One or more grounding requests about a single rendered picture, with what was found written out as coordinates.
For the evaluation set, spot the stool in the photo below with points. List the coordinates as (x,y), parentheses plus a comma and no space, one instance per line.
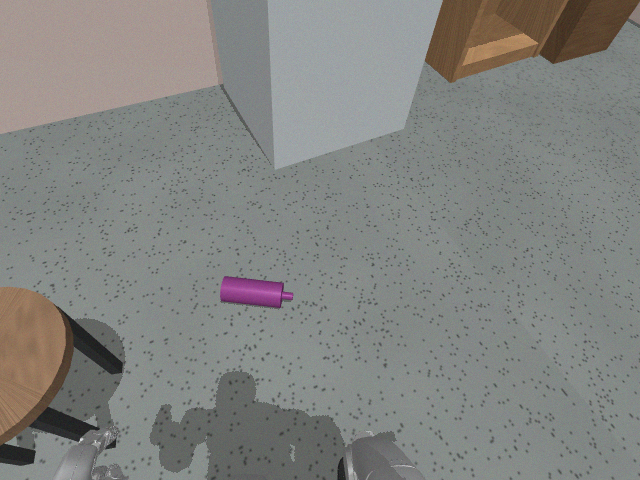
(37,341)

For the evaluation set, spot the bottle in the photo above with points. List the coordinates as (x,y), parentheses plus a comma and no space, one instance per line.
(253,292)

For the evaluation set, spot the bookshelf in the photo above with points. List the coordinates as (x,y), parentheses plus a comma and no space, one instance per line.
(472,36)

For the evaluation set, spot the left robot hand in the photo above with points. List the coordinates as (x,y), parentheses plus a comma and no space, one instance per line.
(79,461)

